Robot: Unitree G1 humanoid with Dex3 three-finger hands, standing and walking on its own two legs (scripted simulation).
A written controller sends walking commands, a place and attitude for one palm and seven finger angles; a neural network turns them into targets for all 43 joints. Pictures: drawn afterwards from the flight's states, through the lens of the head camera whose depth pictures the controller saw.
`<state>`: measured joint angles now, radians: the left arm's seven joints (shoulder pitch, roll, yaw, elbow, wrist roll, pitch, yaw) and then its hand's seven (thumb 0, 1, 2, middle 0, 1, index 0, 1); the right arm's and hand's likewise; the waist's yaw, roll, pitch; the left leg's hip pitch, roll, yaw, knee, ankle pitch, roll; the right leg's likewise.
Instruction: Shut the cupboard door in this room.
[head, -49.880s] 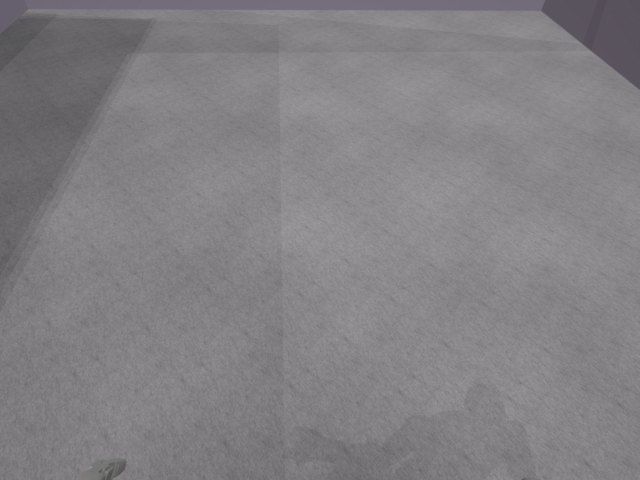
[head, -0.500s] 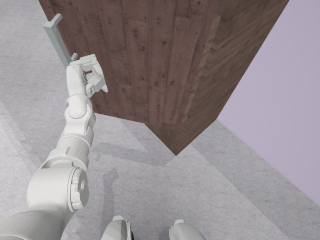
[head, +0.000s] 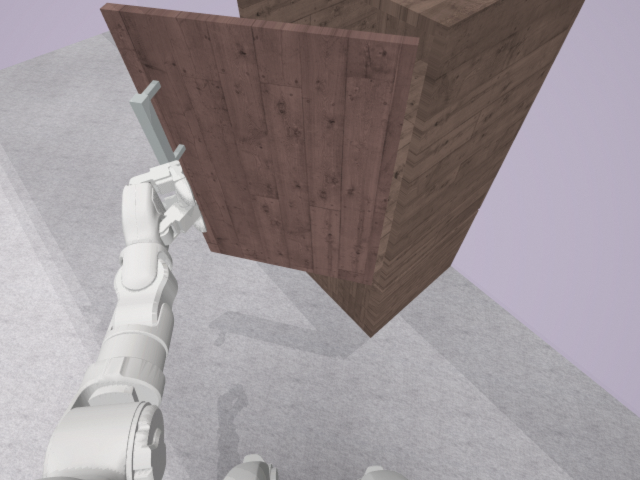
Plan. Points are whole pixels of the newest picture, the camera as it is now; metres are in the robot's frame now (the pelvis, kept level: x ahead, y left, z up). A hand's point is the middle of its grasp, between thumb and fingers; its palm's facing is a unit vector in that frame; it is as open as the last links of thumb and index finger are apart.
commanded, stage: draw the hand back to the body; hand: left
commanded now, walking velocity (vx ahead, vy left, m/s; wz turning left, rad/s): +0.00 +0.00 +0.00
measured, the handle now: (162, 129) +0.64 +0.23 +0.06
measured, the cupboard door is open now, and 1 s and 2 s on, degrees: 35 35 35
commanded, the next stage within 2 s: step back with the hand held close in 1.32 s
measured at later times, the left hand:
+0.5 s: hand (74, 287) +0.30 +0.22 +0.15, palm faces +0.22 -0.95 -0.24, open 3.3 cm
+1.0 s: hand out of the picture +0.20 +0.29 +0.22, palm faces +0.48 -0.75 -0.45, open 6.5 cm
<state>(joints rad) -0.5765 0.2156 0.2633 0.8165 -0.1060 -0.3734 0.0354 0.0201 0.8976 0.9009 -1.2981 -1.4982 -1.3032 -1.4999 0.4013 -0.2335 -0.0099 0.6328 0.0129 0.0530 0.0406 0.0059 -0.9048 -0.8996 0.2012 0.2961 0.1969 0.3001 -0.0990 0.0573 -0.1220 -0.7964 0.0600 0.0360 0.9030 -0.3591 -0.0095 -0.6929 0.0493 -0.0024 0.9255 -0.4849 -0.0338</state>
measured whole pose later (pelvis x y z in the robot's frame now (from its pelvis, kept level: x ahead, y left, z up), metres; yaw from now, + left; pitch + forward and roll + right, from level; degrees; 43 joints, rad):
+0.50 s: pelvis +0.01 +0.02 +0.05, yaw +2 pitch +0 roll +0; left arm 0.02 0.28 0.09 0.10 -0.08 -0.07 0.06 0.02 0.89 0.90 -1.03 -1.21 -1.04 -1.21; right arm 0.14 -0.24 0.04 0.56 0.06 0.03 -0.08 0.01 -0.90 -0.90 0.20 0.30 0.20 0.30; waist 0.02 0.05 -0.02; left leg -0.30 0.01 0.03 0.53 -0.22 0.01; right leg -0.18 0.01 -0.01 0.52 -0.34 -0.01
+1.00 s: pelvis +0.03 +0.02 +0.06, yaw +2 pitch -3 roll +0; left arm 0.49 0.37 0.37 -0.39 -0.08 -0.06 0.10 0.02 0.89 0.90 -0.36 -0.47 -0.37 -0.47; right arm 0.20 -0.24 0.03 0.63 0.03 -0.05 -0.06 0.01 -0.90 -0.90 0.20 0.30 0.20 0.30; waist 0.06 0.08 -0.01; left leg -0.18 0.00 0.03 0.43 -0.20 0.01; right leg -0.04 0.00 -0.01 0.39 -0.31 -0.01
